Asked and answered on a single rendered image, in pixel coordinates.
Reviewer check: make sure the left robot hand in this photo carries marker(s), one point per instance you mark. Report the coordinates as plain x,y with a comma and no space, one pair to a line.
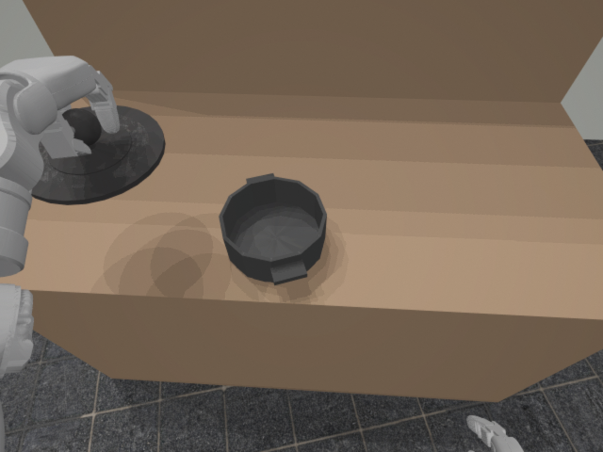
69,79

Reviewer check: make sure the table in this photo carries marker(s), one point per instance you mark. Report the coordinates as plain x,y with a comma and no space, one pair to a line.
463,255

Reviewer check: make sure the lid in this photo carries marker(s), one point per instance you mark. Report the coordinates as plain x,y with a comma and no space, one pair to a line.
117,162

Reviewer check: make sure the knob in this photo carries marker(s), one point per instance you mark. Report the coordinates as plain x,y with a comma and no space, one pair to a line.
86,125

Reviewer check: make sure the robot left forearm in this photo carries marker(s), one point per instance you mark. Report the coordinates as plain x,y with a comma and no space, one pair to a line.
27,107

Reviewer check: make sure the right robot hand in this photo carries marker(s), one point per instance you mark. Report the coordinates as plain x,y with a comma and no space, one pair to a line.
493,435

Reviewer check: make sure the left robot upper arm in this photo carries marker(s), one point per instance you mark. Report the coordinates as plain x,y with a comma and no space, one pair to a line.
16,343

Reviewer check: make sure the pot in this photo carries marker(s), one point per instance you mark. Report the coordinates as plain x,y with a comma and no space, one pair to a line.
273,228

